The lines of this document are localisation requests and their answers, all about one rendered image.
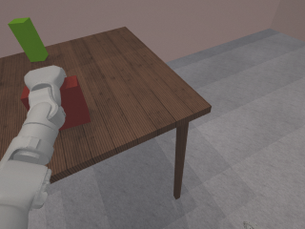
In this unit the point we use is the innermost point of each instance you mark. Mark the left robot forearm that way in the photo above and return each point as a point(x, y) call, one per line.
point(34, 143)

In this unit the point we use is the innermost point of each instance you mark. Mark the table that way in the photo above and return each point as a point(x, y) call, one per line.
point(132, 97)

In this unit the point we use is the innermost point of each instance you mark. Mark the robot left hand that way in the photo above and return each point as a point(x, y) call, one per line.
point(52, 74)

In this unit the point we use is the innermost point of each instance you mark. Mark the left robot upper arm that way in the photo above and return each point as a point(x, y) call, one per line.
point(23, 186)

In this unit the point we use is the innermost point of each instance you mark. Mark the sponge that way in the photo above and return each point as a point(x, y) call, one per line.
point(72, 101)

